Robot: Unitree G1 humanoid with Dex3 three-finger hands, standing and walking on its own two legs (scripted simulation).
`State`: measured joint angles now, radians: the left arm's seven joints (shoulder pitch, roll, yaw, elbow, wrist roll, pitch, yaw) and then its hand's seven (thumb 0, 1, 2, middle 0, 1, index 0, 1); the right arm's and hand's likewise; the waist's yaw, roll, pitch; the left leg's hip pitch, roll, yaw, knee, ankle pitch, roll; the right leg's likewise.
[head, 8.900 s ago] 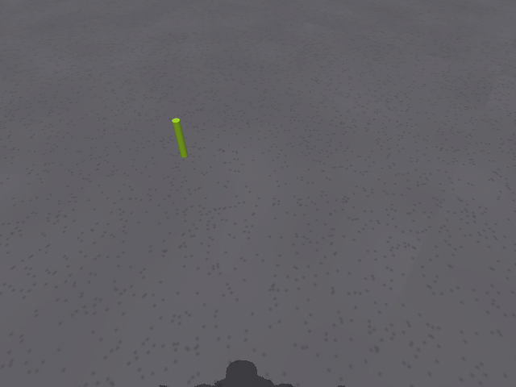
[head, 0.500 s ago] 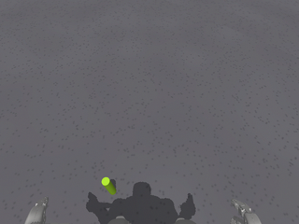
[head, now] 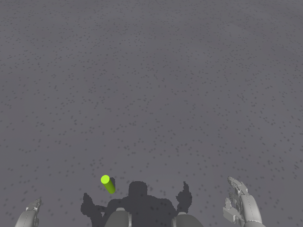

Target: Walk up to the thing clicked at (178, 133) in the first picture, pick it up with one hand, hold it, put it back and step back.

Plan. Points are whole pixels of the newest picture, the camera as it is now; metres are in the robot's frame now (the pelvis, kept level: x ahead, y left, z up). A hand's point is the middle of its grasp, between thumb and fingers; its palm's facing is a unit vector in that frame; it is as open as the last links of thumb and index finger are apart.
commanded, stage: go down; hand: left
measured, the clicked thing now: (108, 185) +0.35 +0.20 -0.57
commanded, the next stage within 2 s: approach in 2.00 s
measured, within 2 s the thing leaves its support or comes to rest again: neither
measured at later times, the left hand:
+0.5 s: hand (46, 218) +0.17 +0.31 -0.16, palm faces +0.14 -0.96 -0.25, open 17.3 cm
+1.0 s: hand (45, 195) +0.25 +0.36 -0.23, palm faces +0.12 -0.98 -0.15, open 17.7 cm
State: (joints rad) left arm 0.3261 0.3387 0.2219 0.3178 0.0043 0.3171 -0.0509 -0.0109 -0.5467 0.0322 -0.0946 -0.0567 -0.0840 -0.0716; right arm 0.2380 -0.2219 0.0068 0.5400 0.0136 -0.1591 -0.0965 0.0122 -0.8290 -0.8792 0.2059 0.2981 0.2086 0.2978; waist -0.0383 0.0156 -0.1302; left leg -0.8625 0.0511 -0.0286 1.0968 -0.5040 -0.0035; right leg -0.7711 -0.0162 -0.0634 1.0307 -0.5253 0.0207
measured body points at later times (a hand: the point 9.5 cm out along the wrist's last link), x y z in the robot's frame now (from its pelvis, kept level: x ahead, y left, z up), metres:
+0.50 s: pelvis -0.03 +0.00 -0.06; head +0.09 +0.03 +0.37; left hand +0.16 +0.36 -0.14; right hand +0.14 -0.26 -0.14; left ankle +0.01 +0.12 -0.66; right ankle -0.01 -0.14 -0.66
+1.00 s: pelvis -0.07 -0.01 -0.19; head +0.12 +0.03 +0.22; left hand +0.24 +0.41 -0.22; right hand +0.10 -0.28 -0.29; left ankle +0.01 +0.12 -0.66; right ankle -0.01 -0.14 -0.66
